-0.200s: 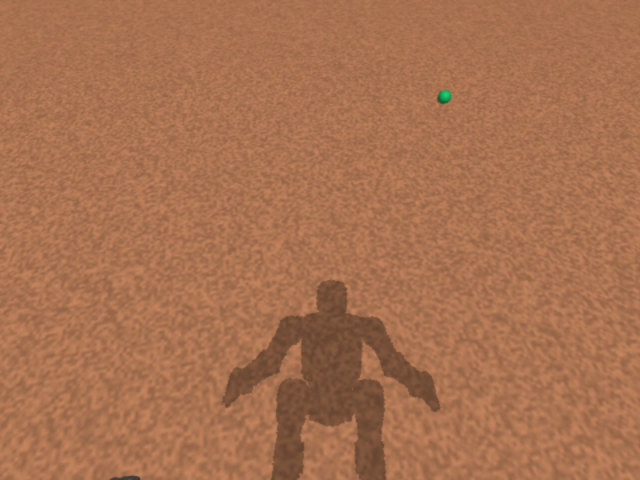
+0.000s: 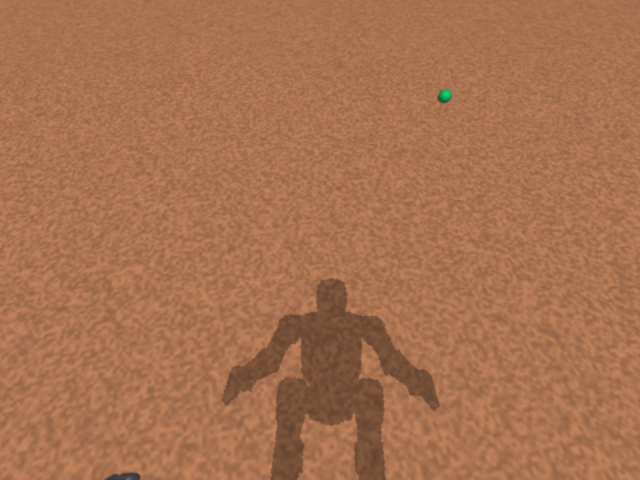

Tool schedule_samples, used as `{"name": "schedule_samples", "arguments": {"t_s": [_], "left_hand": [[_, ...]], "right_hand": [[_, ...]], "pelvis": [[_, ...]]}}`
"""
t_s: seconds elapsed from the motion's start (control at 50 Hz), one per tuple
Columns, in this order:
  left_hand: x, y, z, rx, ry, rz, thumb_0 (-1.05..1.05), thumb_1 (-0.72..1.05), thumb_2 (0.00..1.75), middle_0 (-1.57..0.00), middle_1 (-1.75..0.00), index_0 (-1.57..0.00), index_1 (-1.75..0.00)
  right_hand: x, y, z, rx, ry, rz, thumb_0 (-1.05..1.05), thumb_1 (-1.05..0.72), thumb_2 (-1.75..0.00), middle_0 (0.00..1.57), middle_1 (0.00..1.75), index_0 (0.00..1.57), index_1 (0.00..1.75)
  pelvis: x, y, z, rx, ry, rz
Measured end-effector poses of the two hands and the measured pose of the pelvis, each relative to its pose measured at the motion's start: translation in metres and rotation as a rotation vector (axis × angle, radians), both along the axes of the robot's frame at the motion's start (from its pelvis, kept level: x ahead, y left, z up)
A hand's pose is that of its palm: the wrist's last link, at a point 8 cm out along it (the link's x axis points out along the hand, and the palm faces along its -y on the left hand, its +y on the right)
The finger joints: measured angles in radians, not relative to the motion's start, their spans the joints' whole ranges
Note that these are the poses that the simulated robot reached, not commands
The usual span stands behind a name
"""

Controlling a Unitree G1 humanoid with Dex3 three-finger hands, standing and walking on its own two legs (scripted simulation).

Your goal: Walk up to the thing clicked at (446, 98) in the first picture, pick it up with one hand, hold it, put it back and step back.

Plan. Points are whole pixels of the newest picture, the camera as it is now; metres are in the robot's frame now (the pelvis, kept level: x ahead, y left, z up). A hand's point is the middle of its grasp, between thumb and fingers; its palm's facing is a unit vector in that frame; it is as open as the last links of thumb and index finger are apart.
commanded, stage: stand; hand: left
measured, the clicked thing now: (445, 95) +2.05 -0.66 -0.75
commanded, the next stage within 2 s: walk up in 0.92 s
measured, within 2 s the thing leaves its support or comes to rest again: neither
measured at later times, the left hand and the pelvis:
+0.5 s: hand out of the picture +0.08 +0.25 -0.16, palm faces -0.01 -0.94 -0.34, open 7.4 cm; pelvis +0.00 +0.00 +0.00, yaw +0 degrees
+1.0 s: hand out of the picture +0.08 +0.26 -0.15, palm faces -0.06 -0.94 -0.32, open 7.4 cm; pelvis +0.01 +0.00 +0.00, yaw -3 degrees
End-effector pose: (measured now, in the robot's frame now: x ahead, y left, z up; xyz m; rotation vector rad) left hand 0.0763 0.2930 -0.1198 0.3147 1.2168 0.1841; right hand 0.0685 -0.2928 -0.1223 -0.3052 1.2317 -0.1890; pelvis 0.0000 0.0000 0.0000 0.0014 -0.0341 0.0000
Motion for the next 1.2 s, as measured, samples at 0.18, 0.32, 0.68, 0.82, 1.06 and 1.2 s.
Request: {"name": "schedule_samples", "arguments": {"t_s": [0.18, 0.32, 0.68, 0.82, 1.06, 1.2], "left_hand": [[0.002, 0.001, 0.001, 0.002, -0.002, 0.005, 0.01, 0.90, 0.90, -0.20, -0.30, -0.20, -0.30], [0.002, 0.002, 0.001, 0.003, -0.008, 0.011, 0.01, 0.90, 0.90, -0.20, -0.30, -0.20, -0.30], [-0.009, 0.005, 0.002, 0.006, 0.011, 0.017, 0.01, 0.90, 0.90, -0.20, -0.30, -0.20, -0.30], [-0.010, 0.005, 0.001, 0.006, 0.015, 0.016, 0.01, 0.90, 0.90, -0.20, -0.30, -0.20, -0.30], [0.023, 0.010, 0.010, 0.006, 0.023, -0.084, 0.01, 0.90, 0.90, -0.20, -0.30, -0.20, -0.30], [0.107, -0.015, 0.031, 0.044, -0.089, -0.162, 0.01, 0.90, 0.90, -0.20, -0.30, -0.20, -0.29]], "right_hand": [[0.006, 0.000, 0.001, -0.002, -0.008, 0.004, 0.00, -0.90, -0.90, 0.20, 0.30, 0.20, 0.30], [0.009, 0.001, 0.002, -0.001, -0.015, 0.008, 0.00, -0.90, -0.90, 0.20, 0.30, 0.20, 0.30], [0.005, 0.002, 0.001, -0.001, -0.003, 0.015, 0.00, -0.90, -0.90, 0.20, 0.30, 0.20, 0.30], [0.003, 0.002, 0.001, -0.001, 0.005, 0.012, 0.00, -0.90, -0.90, 0.20, 0.30, 0.20, 0.30], [-0.004, -0.033, 0.012, -0.031, -0.131, -0.066, 0.00, -0.90, -0.90, 0.20, 0.31, 0.21, 0.30], [-0.014, -0.109, 0.011, -0.097, -0.096, -0.150, 0.01, -0.90, -0.90, 0.20, 0.31, 0.21, 0.30]], "pelvis": [[0.003, 0.000, 0.000, 0.000, -0.002, 0.002], [0.003, 0.000, 0.001, -0.001, -0.005, 0.005], [0.001, 0.001, 0.001, 0.000, -0.003, 0.008], [0.001, 0.002, 0.001, -0.001, -0.002, 0.009], [0.014, -0.010, -0.003, 0.019, 0.021, -0.076], [0.055, -0.053, -0.012, 0.033, -0.007, -0.149]]}}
